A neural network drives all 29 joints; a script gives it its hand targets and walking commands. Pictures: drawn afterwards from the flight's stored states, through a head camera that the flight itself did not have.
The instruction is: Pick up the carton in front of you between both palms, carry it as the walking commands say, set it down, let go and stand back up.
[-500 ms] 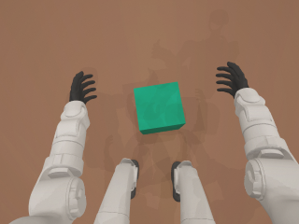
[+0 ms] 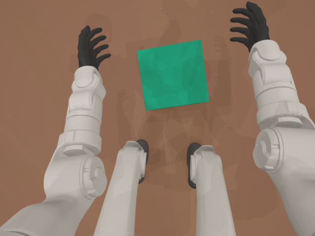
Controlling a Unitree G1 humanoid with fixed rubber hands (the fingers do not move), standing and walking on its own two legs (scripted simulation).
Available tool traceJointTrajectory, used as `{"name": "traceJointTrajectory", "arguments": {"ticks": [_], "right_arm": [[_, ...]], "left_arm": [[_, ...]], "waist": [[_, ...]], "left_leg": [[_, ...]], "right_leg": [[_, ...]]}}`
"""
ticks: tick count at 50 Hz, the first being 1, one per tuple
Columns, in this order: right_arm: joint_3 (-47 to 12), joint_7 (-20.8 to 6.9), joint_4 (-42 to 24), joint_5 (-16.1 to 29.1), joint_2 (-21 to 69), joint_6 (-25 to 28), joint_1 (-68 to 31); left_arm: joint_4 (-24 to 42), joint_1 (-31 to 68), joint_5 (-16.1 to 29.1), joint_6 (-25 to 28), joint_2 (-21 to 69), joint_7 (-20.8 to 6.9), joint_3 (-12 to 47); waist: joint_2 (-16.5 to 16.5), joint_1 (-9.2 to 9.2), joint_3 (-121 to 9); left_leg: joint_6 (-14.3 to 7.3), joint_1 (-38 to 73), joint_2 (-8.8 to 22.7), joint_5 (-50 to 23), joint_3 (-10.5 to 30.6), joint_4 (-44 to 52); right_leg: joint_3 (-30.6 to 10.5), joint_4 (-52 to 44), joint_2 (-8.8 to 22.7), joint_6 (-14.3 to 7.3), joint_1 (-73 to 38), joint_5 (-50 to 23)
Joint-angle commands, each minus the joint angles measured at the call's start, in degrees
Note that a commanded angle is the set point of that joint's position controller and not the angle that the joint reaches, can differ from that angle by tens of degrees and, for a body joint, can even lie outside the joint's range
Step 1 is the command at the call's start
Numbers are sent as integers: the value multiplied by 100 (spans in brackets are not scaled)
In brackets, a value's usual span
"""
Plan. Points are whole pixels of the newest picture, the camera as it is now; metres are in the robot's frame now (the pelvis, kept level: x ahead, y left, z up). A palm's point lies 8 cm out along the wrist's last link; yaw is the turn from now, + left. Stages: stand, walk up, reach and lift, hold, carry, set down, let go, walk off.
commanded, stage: reach and lift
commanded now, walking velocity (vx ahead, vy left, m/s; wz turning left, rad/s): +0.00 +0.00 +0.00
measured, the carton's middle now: (172, 81) +0.48 -0.01 -0.45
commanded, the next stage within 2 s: none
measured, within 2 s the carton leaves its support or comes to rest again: leaves its support in 1.42 s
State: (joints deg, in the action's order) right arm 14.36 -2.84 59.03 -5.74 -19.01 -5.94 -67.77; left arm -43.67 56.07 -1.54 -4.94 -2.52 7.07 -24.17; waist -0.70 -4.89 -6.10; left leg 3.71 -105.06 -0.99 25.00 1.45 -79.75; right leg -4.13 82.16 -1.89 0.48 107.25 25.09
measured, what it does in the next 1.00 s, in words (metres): lowers itself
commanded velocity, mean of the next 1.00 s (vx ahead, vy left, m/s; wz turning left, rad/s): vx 0.00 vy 0.00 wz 0.00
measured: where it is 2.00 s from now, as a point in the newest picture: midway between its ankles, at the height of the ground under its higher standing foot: (166, 171)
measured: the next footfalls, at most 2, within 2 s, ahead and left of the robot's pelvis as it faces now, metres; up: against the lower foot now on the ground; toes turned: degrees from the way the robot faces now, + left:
none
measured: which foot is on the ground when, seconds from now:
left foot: down 0.00-1.00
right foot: down 0.00-1.00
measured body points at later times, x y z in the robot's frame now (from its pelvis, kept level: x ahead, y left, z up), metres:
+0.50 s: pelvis -0.05 +0.01 -0.17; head +0.32 -0.03 +0.08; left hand +0.47 +0.19 -0.35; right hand +0.51 -0.19 -0.36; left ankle +0.08 +0.14 -0.54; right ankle +0.07 -0.12 -0.54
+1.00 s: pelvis -0.04 +0.01 -0.21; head +0.32 -0.01 +0.04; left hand +0.48 +0.18 -0.39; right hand +0.52 -0.17 -0.39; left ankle +0.07 +0.14 -0.54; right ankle +0.07 -0.11 -0.54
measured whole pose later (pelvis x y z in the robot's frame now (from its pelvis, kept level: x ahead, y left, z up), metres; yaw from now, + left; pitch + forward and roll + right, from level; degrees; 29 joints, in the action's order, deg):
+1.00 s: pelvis -0.04 +0.01 -0.21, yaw +1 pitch +39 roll +3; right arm -4.4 2.3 71.5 12.9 -27.2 -1.7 -86.1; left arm -63.1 78.1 15.0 -0.7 -12.1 10.4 -8.5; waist 2.7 -3.4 17.7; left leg 4.3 -130.9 -3.4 31.2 1.0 -123.1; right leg -4.2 125.3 -0.9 1.7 132.2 31.9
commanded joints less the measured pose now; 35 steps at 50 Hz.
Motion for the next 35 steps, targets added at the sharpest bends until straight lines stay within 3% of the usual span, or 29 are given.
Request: {"name": "traceJointTrajectory", "arguments": {"ticks": [1,2,3,4,5,6,7,8,10,11,12,13,14,16,17,20,21,22,23,24,25,26,27,28,29,31,32,33,35], "right_arm": [[-229,88,-511,361,-525,178,-1191],[-329,160,-1116,343,-689,181,-1107],[-451,210,-871,419,-572,165,-1029],[-222,246,-913,460,-944,197,-993],[-582,268,-1289,569,-916,174,-1553],[-559,277,-951,637,-992,112,-1181],[-717,265,-1108,772,-562,142,-1140],[-745,232,-797,786,-935,56,-1451],[-921,319,-852,1108,-888,66,-1617],[-900,307,-772,1074,-747,113,-1658],[-919,389,-1120,961,-1081,91,-1810],[-1184,354,-907,1250,-814,142,-1767],[-900,409,-1183,1038,-1180,216,-2027],[-752,392,-704,1223,-1503,195,-2175],[-985,419,-378,1023,-1294,164,-2065],[-1213,468,-257,1275,-1276,129,-2637],[-1308,385,-32,1461,-1032,181,-2578],[-1230,404,86,1391,-1521,191,-2741],[-1254,486,-86,1354,-1556,223,-2886],[-1334,449,258,1589,-1475,255,-2913],[-1548,502,-182,1606,-1326,343,-2960],[-1686,514,309,1640,-1492,324,-3174],[-1532,535,-29,1632,-1388,434,-3151],[-1603,513,541,1583,-1416,417,-3017],[-1708,517,96,2004,-1477,484,-3117],[-1510,586,60,1839,-1557,599,-3197],[-1422,603,402,1711,-1925,582,-3043],[-1716,575,213,1785,-1486,608,-2909],[-1646,571,359,1784,-1655,576,-3021]], "left_arm": [[294,691,153,200,-678,6,105],[448,362,237,230,-737,11,148],[702,724,273,269,-718,65,270],[676,729,334,246,-821,66,322],[803,984,810,187,-535,42,573],[545,666,494,214,-1069,54,366],[472,863,753,131,-892,85,767],[391,999,671,131,-1124,129,439],[528,1109,771,173,-1110,138,446],[255,1302,868,148,-1182,140,750],[491,1276,897,132,-1296,160,477],[92,1238,839,189,-1123,156,848],[670,1548,1060,230,-1226,141,679],[221,1787,918,187,-1440,198,814],[118,1847,1257,152,-1094,228,918],[-443,2173,1099,177,-1416,278,827],[-158,2439,1134,230,-1406,303,1009],[-172,2430,1187,214,-1523,341,915],[-477,2519,1360,236,-1631,305,936],[-567,2553,1341,271,-1312,289,1145],[-674,2699,1384,342,-1597,297,939],[-1135,2612,1407,357,-1490,303,1066],[-904,2787,1535,421,-1353,296,1232],[-1077,3001,1596,416,-1375,295,1429],[-772,2990,1425,533,-1997,372,1174],[-1001,3105,1658,591,-1581,393,1459],[-1418,2859,1725,526,-1330,353,1556],[-1210,2975,1837,528,-1365,324,1598],[-985,3178,1740,560,-1543,307,1496]], "waist": [[-800,-28,-5379],[-773,124,-5770],[-528,-143,-5602],[-493,234,-6032],[-777,123,-6137],[-904,95,-6010],[-682,366,-5747],[-688,-50,-5579],[-802,-242,-5874],[-936,111,-5480],[-1081,135,-5732],[-688,-202,-5738],[-768,105,-5691],[-174,4,-5565],[-583,251,-5361],[-734,-18,-4658],[-485,51,-4762],[-366,-167,-5029],[-671,368,-4811],[-361,5,-4620],[-715,66,-5013],[-774,-179,-4533],[-709,408,-4672],[-574,224,-4764],[-126,-33,-5467],[-323,235,-4998],[44,426,-4702],[-371,418,-4762],[-468,166,-4830]], "left_leg": [[79,1752,-398,-2485,-702,-337],[173,1554,-372,-2270,-792,-692],[224,1261,-417,-2468,-845,-644],[233,1548,-347,-2317,-825,-953],[150,1745,-448,-2632,-721,-1022],[170,1057,-432,-2018,-800,-1132],[140,1382,-386,-2214,-733,-1283],[206,1066,-380,-1690,-779,-1426],[208,953,-315,-1590,-972,-1739],[134,465,-280,-1472,-739,-1646],[122,698,-267,-1198,-872,-1841],[144,716,-261,-1235,-941,-2083],[86,333,-274,-1431,-789,-2143],[212,806,-179,-835,-1005,-2307],[169,686,-200,-840,-853,-2427],[129,479,-197,-386,-911,-2608],[189,427,-195,-480,-887,-2457],[188,734,-143,-643,-903,-2768],[133,494,-104,-390,-720,-2909],[150,563,-115,-534,-871,-2992],[91,939,-106,-977,-761,-3135],[48,966,-110,-1111,-586,-3103],[70,836,-129,-1165,-580,-3245],[65,993,-94,-1224,-566,-3199],[134,1493,-70,-1163,-776,-3408],[114,1402,-160,-1544,-586,-3488],[206,1098,-136,-1543,-627,-3511],[101,1044,-195,-1598,-610,-3641],[137,785,-198,-1314,-632,-3544]], "right_leg": [[394,224,-124,247,-3356,-2982],[257,361,-64,129,-3739,-2831],[236,597,-185,88,-3444,-3035],[256,668,-69,150,-3287,-3015],[395,834,-65,213,-3144,-2928],[480,1093,-95,250,-3349,-2811],[497,1151,-98,151,-2898,-2590],[351,1340,-50,197,-2932,-2081],[303,1435,20,228,-3131,-2021],[413,1658,-47,219,-2920,-2151],[346,1506,57,229,-2902,-1573],[326,1760,-25,172,-2766,-1678],[355,1974,94,167,-2577,-1779],[329,1897,-8,132,-1871,-808],[498,2177,25,74,-2000,-930],[399,2133,109,134,-1503,-154],[459,2293,39,108,-1456,-374],[334,2480,134,116,-1775,-516],[421,2430,152,118,-1351,-233],[259,2426,136,40,-1085,-167],[375,2563,113,156,-1179,-485],[282,2714,288,176,-1114,-619],[503,2843,153,146,-867,-724],[421,2974,203,151,-1014,-847],[314,3041,168,133,-1390,-868],[316,3052,248,107,-1034,-989],[333,3148,184,37,-852,-1050],[371,3214,213,64,-896,-1194],[231,3166,159,94,-1140,-957]]}}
